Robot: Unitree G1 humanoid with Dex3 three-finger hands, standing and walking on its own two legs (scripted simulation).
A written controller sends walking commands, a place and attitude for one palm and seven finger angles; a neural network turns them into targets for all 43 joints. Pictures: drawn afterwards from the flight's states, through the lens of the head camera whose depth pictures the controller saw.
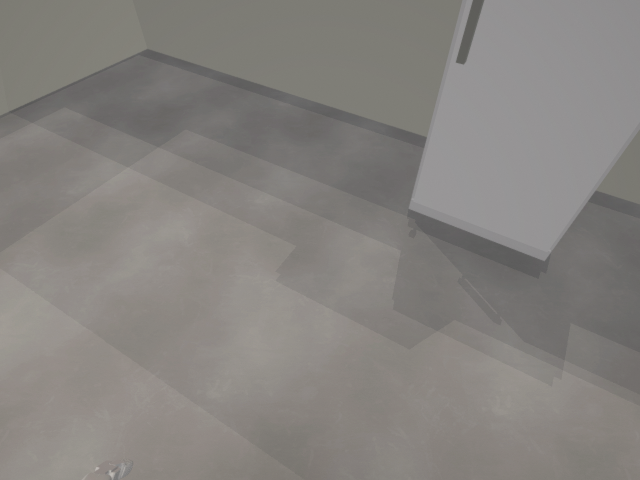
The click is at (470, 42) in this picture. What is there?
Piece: fridge door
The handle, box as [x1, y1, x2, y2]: [456, 0, 483, 64]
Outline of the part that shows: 483,0 473,0 456,62 463,64 466,59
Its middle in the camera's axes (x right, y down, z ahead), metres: +0.44 -0.71 +1.02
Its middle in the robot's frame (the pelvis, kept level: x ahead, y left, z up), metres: +1.28 -0.38 +0.20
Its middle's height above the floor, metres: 0.97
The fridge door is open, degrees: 0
